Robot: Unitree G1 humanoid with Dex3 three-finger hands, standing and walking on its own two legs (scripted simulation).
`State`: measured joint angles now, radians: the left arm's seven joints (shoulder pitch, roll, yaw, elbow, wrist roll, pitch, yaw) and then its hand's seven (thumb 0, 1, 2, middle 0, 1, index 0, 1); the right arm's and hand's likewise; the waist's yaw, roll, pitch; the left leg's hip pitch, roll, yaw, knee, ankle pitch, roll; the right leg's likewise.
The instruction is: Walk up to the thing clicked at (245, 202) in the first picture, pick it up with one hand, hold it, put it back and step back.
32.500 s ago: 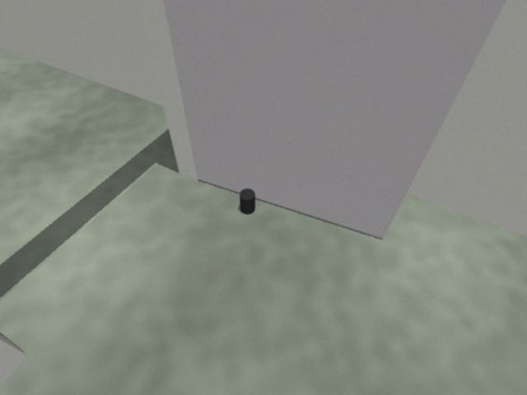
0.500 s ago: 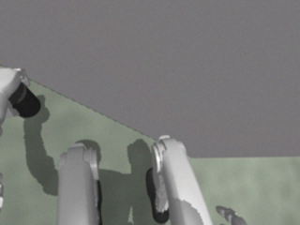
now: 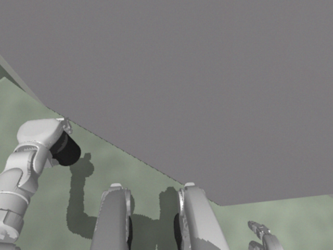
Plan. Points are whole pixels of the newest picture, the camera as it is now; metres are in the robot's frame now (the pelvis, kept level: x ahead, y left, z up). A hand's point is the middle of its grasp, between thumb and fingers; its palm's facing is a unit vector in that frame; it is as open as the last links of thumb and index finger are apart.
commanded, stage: lift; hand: left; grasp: from above
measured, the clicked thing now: (61, 148) +0.39 +0.26 -0.14
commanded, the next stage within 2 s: hold in 0.78 s
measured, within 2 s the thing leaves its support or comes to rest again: neither
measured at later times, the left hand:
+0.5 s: hand (26, 140) +0.34 +0.25 +0.05, palm faces -0.48 -0.08 -0.87, open 10.1 cm
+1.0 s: hand (15, 114) +0.36 +0.24 +0.12, palm faces -0.48 -0.10 -0.87, open 10.0 cm
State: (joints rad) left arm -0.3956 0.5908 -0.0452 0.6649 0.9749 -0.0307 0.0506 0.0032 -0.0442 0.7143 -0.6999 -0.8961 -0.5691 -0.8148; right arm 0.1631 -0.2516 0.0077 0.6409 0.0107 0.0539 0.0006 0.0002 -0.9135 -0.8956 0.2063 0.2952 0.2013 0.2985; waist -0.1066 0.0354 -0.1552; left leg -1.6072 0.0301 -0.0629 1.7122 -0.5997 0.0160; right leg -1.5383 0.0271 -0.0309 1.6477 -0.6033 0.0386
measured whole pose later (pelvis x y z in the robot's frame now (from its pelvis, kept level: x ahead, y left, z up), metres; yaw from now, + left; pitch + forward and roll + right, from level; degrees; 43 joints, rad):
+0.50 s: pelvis +0.04 +0.00 +0.15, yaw +2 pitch +15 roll -3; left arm -0.31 0.43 -0.14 0.85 1.03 -0.03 0.15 0.00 -0.04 0.71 -0.69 -0.90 -0.56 -0.83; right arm 0.27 -0.25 -0.02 0.74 0.02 -0.02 -0.04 0.00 -0.91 -0.90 0.21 0.30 0.20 0.30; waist -0.07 0.03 -0.11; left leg -0.91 0.03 -0.02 1.10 -0.45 0.01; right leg -0.86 0.02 0.00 1.04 -0.45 0.03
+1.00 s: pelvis +0.07 +0.00 +0.20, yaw +2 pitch +8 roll -1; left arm -0.28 0.38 -0.19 0.81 1.00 0.03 0.11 0.01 -0.01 0.65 -0.71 -0.86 -0.58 -0.80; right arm 0.25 -0.25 -0.03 0.74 0.03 0.00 -0.04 0.00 -0.91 -0.89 0.21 0.30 0.20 0.30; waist -0.05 0.03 -0.07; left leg -0.55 0.02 0.01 0.76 -0.35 0.01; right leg -0.51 0.00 0.03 0.72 -0.35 0.03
